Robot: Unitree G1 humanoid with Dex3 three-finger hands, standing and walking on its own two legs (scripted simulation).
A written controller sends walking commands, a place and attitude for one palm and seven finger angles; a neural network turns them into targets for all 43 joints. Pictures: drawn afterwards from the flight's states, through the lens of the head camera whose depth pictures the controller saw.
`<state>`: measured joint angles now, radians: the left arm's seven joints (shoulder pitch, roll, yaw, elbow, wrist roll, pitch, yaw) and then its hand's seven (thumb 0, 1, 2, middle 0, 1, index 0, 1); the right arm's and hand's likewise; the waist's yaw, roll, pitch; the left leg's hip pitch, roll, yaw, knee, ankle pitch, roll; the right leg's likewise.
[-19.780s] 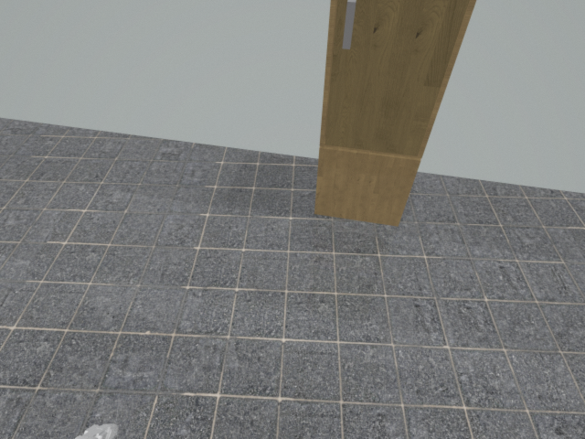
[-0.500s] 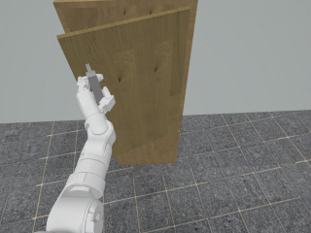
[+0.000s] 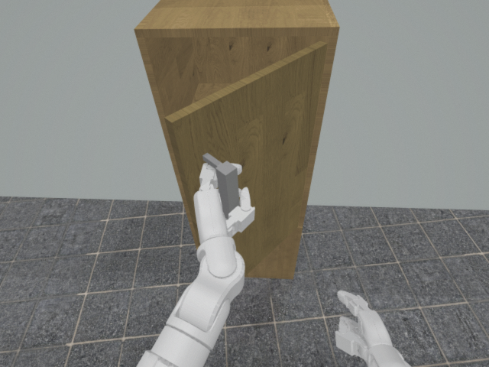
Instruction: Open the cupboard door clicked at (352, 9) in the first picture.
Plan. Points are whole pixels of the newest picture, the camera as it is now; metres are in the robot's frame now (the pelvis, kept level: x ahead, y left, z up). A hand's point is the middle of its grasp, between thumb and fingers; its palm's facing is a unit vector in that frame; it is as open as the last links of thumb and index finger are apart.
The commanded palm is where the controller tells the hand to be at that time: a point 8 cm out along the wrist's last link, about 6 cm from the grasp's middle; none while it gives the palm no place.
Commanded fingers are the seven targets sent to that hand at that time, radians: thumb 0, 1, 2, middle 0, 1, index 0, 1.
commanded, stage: open thumb and fingers to let go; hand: left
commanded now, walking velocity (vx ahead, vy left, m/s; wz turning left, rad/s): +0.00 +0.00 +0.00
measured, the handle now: (220, 188) +0.37 +0.07 +0.11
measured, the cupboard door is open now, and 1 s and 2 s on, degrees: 48 46 49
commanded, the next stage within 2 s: slide the hand sideways off the handle in 0.84 s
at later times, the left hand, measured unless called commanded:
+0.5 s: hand (239, 202) +0.34 +0.04 +0.12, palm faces +0.35 -0.93 -0.06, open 11.9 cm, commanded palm +0.30 +0.07 +0.11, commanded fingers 0.00 -0.50 0.30 -0.28 -1.05 -0.28 -1.05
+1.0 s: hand (239, 204) +0.34 +0.04 +0.12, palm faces +0.28 -0.96 -0.06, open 14.9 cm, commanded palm +0.30 +0.07 +0.11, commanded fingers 0.00 -0.50 0.30 -0.15 -0.30 -0.15 -0.30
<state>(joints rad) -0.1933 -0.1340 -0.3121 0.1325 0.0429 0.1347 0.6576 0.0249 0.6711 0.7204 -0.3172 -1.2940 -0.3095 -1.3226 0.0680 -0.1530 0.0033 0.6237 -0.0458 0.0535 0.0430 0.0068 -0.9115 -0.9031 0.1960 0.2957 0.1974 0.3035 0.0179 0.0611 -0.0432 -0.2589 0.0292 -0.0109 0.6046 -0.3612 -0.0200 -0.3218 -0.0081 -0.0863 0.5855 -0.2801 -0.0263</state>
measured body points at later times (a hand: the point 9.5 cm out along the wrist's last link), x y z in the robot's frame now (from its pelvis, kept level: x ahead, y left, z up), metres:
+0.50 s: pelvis -0.01 +0.00 +0.00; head +0.00 -0.02 +0.45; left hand +0.32 +0.08 +0.12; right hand +0.15 -0.22 -0.12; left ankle -0.03 +0.13 -0.73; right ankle +0.02 -0.10 -0.73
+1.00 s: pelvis -0.02 +0.01 +0.00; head -0.02 +0.00 +0.45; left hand +0.32 +0.09 +0.12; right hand +0.16 -0.19 -0.10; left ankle -0.03 +0.13 -0.73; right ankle +0.02 -0.10 -0.73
